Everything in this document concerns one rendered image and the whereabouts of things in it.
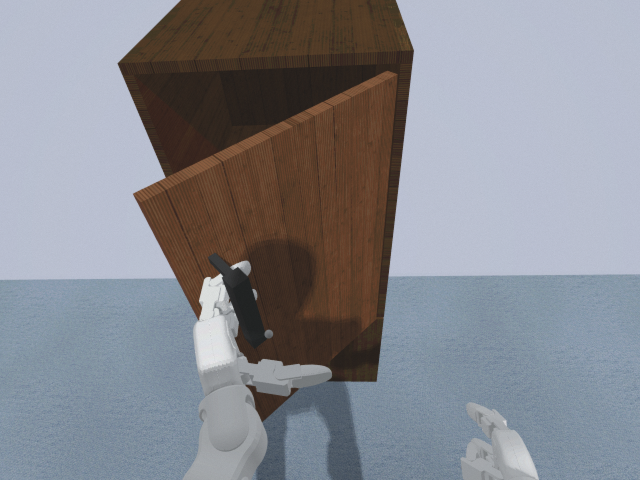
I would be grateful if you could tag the robot right hand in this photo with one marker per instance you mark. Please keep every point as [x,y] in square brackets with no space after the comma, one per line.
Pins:
[508,456]

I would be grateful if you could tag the handle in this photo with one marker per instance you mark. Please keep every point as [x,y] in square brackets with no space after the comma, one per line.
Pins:
[240,292]

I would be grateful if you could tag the robot left hand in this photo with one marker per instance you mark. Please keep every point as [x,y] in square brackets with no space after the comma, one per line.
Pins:
[216,349]

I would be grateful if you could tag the cupboard door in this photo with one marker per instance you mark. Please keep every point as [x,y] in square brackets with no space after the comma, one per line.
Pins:
[304,202]

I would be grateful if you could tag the left robot forearm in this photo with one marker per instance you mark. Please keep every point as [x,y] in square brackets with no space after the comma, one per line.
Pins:
[232,439]

